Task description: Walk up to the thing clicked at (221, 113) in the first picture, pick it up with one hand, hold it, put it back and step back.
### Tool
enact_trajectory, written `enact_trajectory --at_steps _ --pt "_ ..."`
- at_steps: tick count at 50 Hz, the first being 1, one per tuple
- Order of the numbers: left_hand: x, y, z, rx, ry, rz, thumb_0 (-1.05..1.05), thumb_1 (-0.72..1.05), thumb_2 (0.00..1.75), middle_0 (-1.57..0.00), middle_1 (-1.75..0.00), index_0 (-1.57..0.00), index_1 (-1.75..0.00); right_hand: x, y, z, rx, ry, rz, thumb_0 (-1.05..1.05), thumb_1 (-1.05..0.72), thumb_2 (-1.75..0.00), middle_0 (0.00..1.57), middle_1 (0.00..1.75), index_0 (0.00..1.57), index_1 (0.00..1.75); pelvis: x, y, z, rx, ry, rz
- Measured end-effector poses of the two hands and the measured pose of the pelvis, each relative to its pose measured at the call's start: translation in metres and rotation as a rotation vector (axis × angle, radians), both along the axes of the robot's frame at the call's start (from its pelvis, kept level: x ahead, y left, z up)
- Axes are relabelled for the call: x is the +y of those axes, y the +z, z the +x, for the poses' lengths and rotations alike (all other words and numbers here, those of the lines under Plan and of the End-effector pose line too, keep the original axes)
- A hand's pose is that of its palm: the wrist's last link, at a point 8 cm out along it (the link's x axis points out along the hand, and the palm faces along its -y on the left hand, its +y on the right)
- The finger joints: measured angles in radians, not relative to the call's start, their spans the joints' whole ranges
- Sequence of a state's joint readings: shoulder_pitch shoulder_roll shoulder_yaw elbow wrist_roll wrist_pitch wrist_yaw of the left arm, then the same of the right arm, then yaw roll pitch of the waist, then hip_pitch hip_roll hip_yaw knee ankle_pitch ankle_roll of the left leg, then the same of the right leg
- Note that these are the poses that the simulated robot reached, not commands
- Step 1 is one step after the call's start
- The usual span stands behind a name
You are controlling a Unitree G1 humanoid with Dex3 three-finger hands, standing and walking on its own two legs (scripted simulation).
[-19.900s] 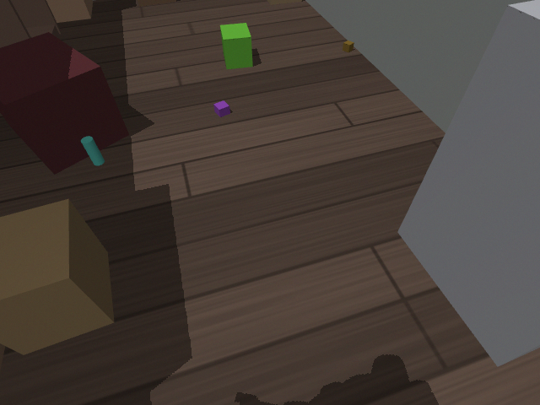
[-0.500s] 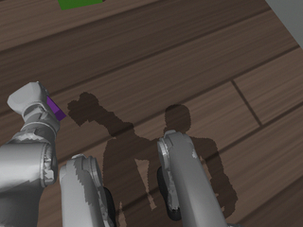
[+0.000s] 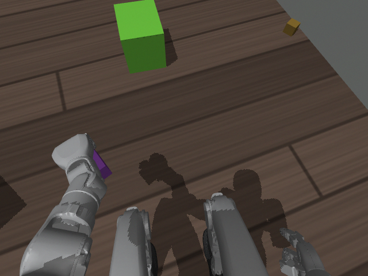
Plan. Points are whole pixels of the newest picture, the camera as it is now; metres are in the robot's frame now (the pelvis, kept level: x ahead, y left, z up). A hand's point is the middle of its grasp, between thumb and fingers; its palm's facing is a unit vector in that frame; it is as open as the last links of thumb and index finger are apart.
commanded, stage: lift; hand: left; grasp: from above
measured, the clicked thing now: (89, 168) +0.40 +0.22 -0.13
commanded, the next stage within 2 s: hold in 0.86 s
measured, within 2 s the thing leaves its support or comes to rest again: neither
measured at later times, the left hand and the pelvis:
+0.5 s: hand (43, 137) +0.40 +0.23 +0.07, palm faces -0.39 -0.25 -0.89, open 10.3 cm; pelvis +0.06 +0.01 +0.16, yaw +1 degrees
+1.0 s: hand (16, 114) +0.40 +0.23 +0.14, palm faces -0.37 -0.25 -0.89, open 10.3 cm; pelvis +0.08 +0.00 +0.22, yaw +1 degrees
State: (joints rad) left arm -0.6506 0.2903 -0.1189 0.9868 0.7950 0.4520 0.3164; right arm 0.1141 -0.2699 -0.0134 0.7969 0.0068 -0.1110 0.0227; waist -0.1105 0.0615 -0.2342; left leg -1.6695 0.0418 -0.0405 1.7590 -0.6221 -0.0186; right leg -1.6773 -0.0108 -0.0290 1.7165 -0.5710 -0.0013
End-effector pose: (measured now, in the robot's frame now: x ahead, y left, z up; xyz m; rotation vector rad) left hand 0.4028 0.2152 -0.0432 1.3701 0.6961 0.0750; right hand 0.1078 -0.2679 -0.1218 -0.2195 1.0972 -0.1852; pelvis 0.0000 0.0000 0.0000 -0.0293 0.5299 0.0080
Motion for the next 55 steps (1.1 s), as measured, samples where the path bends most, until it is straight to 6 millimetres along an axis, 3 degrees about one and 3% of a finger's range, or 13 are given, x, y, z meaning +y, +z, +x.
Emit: enact_trajectory --at_steps 12,23,36,55 --pt "0.01 0.104 -0.009 0.035 0.027 -0.008 -0.03 -0.1 0.48 -0.83 -0.44 -0.79 -0.43 0.019 0.098 0.026 -0.044 -0.056 0.001 0.0 -0.91 -0.9 0.2 0.3 0.2 0.3 0.002 0.096 0.029 -0.121 0.011 0.002" --pt "0.013 0.164 -0.001 0.057 0.03 -0.013 -0.03 -0.1 0.48 -0.83 -0.44 -0.78 -0.47 0.022 0.159 0.023 -0.009 -0.072 -0.003 0.01 -0.91 -0.9 0.2 0.3 0.2 0.3 0.005 0.156 0.055 -0.214 0.019 0.007" --pt "0.018 0.21 0.003 0.056 0.034 -0.019 -0.03 -0.09 0.48 -0.82 -0.45 -0.77 -0.47 0.02 0.198 0.021 0.027 -0.077 0.014 0.01 -0.9 -0.9 0.2 0.3 0.2 0.3 0.006 0.198 0.074 -0.3 0.018 0.019" --pt "0.015 0.255 -0.003 0.025 0.014 -0.008 -0.03 -0.06 0.47 -0.78 -0.48 -0.73 -0.5 0.019 0.227 0.063 -0.089 -0.022 0.056 0.01 -0.9 -0.9 0.2 0.3 0.2 0.3 0.005 0.224 0.082 -0.391 0.013 0.034"
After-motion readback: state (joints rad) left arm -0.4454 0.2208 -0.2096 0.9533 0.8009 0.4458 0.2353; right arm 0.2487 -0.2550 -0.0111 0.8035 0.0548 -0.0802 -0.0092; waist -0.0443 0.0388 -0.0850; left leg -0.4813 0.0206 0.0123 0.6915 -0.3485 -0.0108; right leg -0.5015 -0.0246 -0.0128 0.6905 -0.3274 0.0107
